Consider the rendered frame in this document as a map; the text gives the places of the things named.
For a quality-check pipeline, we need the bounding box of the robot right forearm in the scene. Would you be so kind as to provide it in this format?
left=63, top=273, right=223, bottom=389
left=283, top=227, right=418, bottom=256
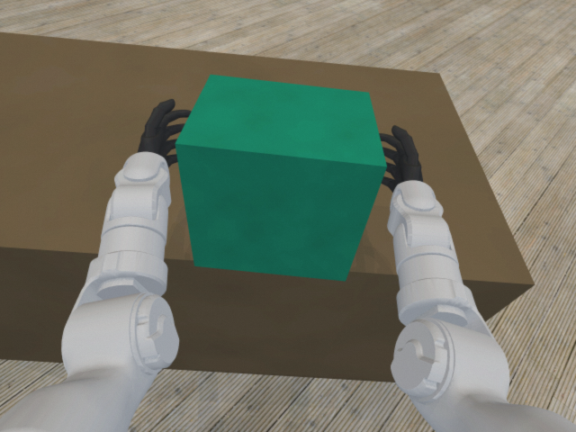
left=387, top=180, right=497, bottom=342

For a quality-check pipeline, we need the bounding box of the left robot upper arm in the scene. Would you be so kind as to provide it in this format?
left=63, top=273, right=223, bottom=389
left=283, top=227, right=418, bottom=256
left=0, top=292, right=179, bottom=432

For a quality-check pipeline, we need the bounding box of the robot right hand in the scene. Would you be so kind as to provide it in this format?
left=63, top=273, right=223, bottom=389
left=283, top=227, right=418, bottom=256
left=379, top=125, right=423, bottom=192

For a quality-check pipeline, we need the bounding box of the carton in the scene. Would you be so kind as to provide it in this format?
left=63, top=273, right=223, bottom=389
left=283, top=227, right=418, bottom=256
left=175, top=75, right=387, bottom=281

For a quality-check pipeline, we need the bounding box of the right robot upper arm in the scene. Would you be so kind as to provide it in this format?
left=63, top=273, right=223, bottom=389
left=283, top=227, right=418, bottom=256
left=391, top=318, right=576, bottom=432

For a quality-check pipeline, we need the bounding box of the robot left hand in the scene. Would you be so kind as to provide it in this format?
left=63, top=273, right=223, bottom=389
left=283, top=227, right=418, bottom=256
left=138, top=99, right=191, bottom=167

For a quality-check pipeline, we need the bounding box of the pedestal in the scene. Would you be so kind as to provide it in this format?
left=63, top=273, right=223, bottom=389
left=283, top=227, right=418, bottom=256
left=0, top=32, right=535, bottom=383

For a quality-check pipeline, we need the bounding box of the robot left forearm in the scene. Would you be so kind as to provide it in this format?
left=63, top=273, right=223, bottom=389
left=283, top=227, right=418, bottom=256
left=61, top=152, right=171, bottom=372

